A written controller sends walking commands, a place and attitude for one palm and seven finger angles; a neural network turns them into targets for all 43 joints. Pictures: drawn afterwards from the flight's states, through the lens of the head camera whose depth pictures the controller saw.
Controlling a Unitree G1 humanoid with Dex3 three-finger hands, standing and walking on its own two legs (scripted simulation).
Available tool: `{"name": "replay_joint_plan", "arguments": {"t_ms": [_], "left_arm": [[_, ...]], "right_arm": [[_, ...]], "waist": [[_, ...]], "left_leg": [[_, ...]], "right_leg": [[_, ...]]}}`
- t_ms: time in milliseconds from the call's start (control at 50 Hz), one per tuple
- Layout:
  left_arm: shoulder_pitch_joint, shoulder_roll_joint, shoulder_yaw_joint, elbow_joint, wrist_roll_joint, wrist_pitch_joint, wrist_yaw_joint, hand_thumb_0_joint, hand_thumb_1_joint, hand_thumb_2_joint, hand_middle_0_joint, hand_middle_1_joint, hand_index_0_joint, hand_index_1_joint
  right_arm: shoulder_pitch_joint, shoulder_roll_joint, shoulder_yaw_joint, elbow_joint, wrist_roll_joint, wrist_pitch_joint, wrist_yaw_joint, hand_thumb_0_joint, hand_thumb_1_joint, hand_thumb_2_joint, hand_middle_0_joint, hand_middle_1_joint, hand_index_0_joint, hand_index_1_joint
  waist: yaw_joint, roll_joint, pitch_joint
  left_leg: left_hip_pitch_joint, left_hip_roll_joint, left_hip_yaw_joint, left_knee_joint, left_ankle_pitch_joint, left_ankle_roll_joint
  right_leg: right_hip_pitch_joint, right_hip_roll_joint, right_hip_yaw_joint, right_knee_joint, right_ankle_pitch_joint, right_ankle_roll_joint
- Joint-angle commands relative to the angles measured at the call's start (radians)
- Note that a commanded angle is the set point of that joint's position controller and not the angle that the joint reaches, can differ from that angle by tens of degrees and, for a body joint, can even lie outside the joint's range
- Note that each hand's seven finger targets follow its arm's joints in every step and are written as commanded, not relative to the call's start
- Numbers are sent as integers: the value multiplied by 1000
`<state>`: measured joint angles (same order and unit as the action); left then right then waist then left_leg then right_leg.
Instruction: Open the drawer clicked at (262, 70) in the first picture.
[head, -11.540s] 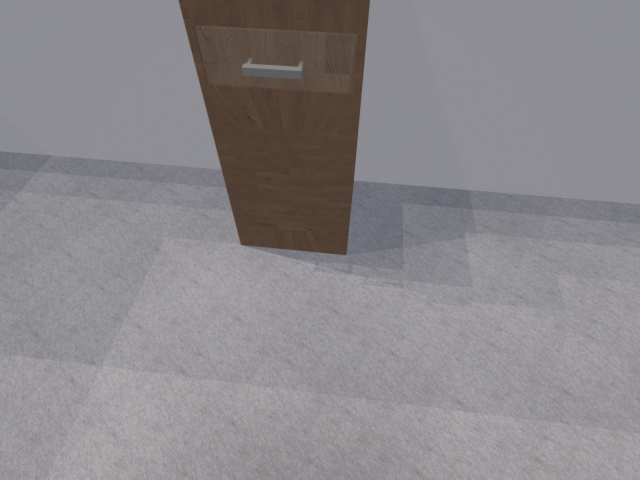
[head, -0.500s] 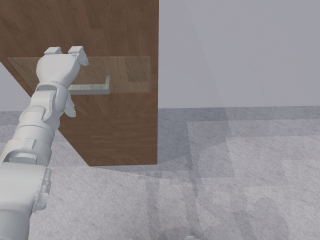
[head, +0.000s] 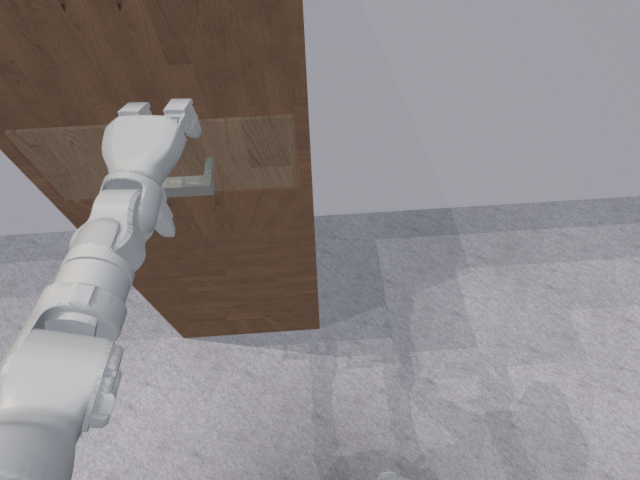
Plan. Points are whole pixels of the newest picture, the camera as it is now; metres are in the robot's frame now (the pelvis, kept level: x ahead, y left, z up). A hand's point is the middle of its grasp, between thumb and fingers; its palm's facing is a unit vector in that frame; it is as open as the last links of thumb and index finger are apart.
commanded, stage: move the hooked fingers above the handle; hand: left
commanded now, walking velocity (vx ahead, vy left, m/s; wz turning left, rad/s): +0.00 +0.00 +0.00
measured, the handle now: (164, 177) +0.53 +0.22 +0.03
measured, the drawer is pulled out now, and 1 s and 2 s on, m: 0.00 0.00 0.00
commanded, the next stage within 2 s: lower the fingers behind the handle in 0.22 s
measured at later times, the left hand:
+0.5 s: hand (167, 189) +0.47 +0.19 +0.07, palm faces +0.08 -0.11 -0.99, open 13.8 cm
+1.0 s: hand (153, 209) +0.46 +0.22 +0.04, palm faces +0.00 -0.08 -1.00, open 13.9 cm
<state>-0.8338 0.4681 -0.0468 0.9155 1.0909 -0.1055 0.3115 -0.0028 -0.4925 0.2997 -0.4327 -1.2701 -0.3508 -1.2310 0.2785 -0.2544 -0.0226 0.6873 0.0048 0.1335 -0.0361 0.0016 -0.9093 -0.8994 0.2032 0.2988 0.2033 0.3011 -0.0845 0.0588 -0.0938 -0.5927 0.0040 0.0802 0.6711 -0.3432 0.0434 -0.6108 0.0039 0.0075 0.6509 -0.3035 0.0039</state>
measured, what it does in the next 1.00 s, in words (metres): stands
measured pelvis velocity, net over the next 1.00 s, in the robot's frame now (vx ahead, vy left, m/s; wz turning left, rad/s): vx -0.01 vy -0.01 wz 0.02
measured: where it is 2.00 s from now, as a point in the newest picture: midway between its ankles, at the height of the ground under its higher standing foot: outside the picture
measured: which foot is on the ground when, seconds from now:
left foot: down 0.00-1.00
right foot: down 0.00-1.00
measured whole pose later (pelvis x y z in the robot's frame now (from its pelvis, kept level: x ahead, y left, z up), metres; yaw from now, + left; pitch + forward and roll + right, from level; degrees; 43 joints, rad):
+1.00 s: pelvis -0.01 -0.01 -0.01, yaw +1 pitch +17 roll -1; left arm -0.78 0.50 -0.02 0.96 1.06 -0.20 0.27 0.00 -0.49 0.30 -0.30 -1.20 -0.32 -1.21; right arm 0.37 -0.28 -0.07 0.70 -0.01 0.10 -0.04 0.00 -0.91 -0.90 0.20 0.30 0.20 0.30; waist -0.08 0.04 -0.12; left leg -0.68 0.01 0.06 0.75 -0.37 0.04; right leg -0.68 0.01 -0.02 0.72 -0.33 -0.01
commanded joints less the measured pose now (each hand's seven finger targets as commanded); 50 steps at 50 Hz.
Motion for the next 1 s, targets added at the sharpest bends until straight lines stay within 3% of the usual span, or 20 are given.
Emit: {"name": "replay_joint_plan", "arguments": {"t_ms": [0,80,140,180,240,280,300,340,380,440,520,580,600,620,680,720,800,900,940,980], "left_arm": [[-460,507,179,-40,-28,206,5,0,-500,300,-300,-1200,-300,-1200],[-436,516,162,25,-43,188,-98,0,-500,300,-300,-1200,-300,-1200],[-415,354,42,-5,-42,101,-190,0,-500,300,-300,-1200,-300,-1200],[-380,219,-56,-119,-66,18,-245,0,-500,300,-300,-1200,-300,-1200],[-408,100,-131,-243,-122,-88,-293,0,-500,300,-300,-1200,-300,-1200],[-443,179,-57,-324,-140,-142,-274,0,-500,300,-300,-1200,-300,-1200],[-504,187,-49,-355,-140,-164,-249,0,-500,300,-300,-1200,-300,-1200],[-538,289,50,-358,-120,-178,-173,0,-500,300,-300,-1200,-300,-1200],[-548,317,100,-317,-84,-159,-72,0,-500,300,-300,-1200,-300,-1200],[-495,434,230,-235,-34,-75,74,0,-500,300,-300,-1200,-300,-1200],[-421,340,145,-77,14,133,131,0,-500,300,-300,-1200,-300,-1200],[-386,241,36,24,2,242,35,0,-500,300,-300,-1200,-300,-1200],[-424,196,-12,6,-19,247,-10,0,-500,300,-300,-1200,-300,-1200],[-410,244,22,47,-26,249,-39,0,-500,300,-300,-1200,-300,-1200],[-450,291,29,58,-53,197,-131,0,-500,300,-300,-1200,-300,-1200],[-454,278,17,-16,-51,96,-172,0,-500,300,-300,-1200,-300,-1200],[-400,298,64,-146,-32,-96,-156,0,-500,300,-300,-1200,-300,-1200],[-274,252,95,-86,-35,-99,-43,0,-500,300,-300,-1200,-300,-1200],[-354,271,109,-95,-19,-72,14,0,-500,300,-300,-1200,-300,-1200],[-446,268,96,-144,8,-46,67,0,-500,300,-300,-1200,-300,-1200]], "right_arm": [[56,-161,-41,-79,23,-4,-30,0,-900,-900,200,300,200,300],[64,-174,-36,-87,33,-5,-64,0,-900,-900,200,300,200,300],[100,-174,-53,-104,33,-21,-72,0,-900,-900,200,300,200,300],[113,-168,-69,-108,22,-33,-68,0,-900,-900,200,300,200,300],[126,-157,-81,-100,10,-42,-62,0,-900,-900,200,300,200,300],[134,-161,-91,-89,8,-41,-57,0,-900,-900,200,300,200,300],[138,-157,-89,-81,6,-43,-55,0,-900,-900,200,300,200,300],[149,-165,-96,-55,4,-43,-45,0,-900,-900,200,300,200,300],[149,-156,-92,-45,-2,-50,-27,0,-900,-900,200,300,200,300],[133,-159,-82,-43,-17,-55,-5,0,-900,-900,200,300,200,300],[108,-156,-77,-45,-20,-43,24,0,-900,-900,200,300,200,300],[130,-171,-84,-55,2,-27,26,0,-900,-900,200,300,200,300],[137,-177,-88,-59,7,-22,19,0,-900,-900,200,300,200,300],[139,-179,-85,-56,14,-13,9,0,-900,-900,200,300,200,300],[129,-189,-64,-72,20,-11,-30,0,-900,-900,200,300,200,300],[128,-178,-64,-82,14,-26,-49,0,-900,-900,200,300,200,300],[155,-152,-75,-90,-5,-47,-59,0,-900,-900,200,300,200,300],[182,-154,-92,-67,-11,-53,-16,0,-900,-900,200,300,200,300],[187,-163,-98,-53,-14,-56,-4,0,-900,-900,200,300,200,300],[194,-166,-105,-42,-18,-62,7,0,-900,-900,200,300,200,300]], "waist": [[50,-116,-449],[29,-148,-387],[-15,-110,-361],[-27,-47,-355],[-62,-30,-302],[-44,13,-319],[-48,43,-334],[-28,63,-327],[-14,75,-368],[32,56,-445],[43,57,-513],[10,-22,-510],[-21,-66,-494],[-22,-123,-443],[-45,-186,-337],[-47,-143,-307],[-12,-9,-371],[11,-4,-356],[-6,-30,-365],[-18,21,-434]], "left_leg": [[143,-24,-16,-96,344,-9],[132,-26,-12,-122,272,3],[205,-16,-23,-111,309,12],[286,-15,-32,-90,334,14],[347,-17,-54,-63,360,16],[364,-23,-74,-53,356,9],[366,-26,-82,-44,367,6],[339,-24,-99,-28,397,-7],[301,-25,-108,-14,396,-16],[205,-33,-89,0,419,-20],[181,-25,-49,1,464,-28],[209,-9,-37,-15,470,-20],[224,-7,-39,-20,450,-10],[194,-10,-34,-35,389,-2],[129,-21,-38,-64,266,15],[142,-23,-47,-63,233,20],[194,-25,-59,-18,295,13],[163,-12,-67,22,376,-9],[132,-13,-67,34,350,-6],[166,-12,-79,45,369,-9]], "right_leg": [[383,24,-15,-70,352,-21],[394,12,-3,-108,320,-9],[324,15,-7,-123,336,-15],[253,23,-4,-130,323,-20],[158,28,-6,-135,286,-27],[129,34,-9,-116,256,-34],[115,33,-9,-105,246,-37],[79,40,-22,-76,236,-48],[60,44,-32,-37,219,-52],[135,45,-40,3,266,-55],[196,46,-47,19,348,-46],[223,47,-41,-17,379,-33],[222,47,-38,-39,377,-26],[237,45,-34,-61,351,-22],[247,29,-19,-90,296,-12],[213,26,-10,-93,253,-17],[159,35,0,-48,253,-36],[60,49,-31,2,251,-45],[51,50,-32,9,240,-44],[35,51,-31,26,240,-46]]}}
